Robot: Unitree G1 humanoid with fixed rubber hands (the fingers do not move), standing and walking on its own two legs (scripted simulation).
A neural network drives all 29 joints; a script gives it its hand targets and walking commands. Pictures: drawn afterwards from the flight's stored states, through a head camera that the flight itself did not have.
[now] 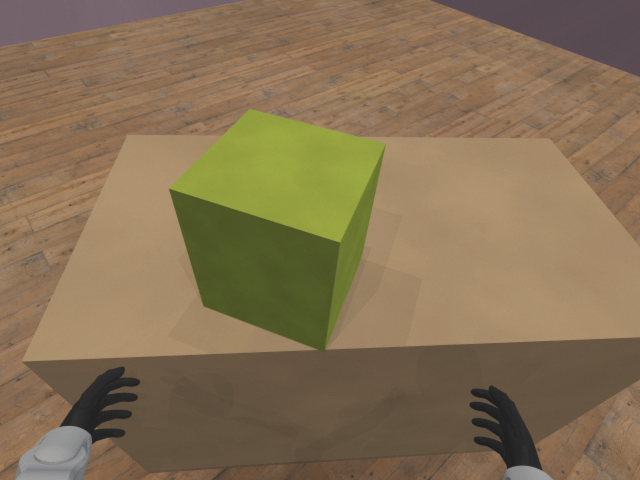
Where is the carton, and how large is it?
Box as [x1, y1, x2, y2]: [169, 109, 385, 351]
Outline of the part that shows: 249,109 169,188 202,302 204,306 324,351 361,257 385,143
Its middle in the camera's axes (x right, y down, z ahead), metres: -0.05 -0.01 +0.59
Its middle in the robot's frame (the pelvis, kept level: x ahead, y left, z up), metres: +0.44 +0.04 +0.04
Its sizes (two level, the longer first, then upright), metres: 0.210 0.200 0.250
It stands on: a pedestal, 0.69 m high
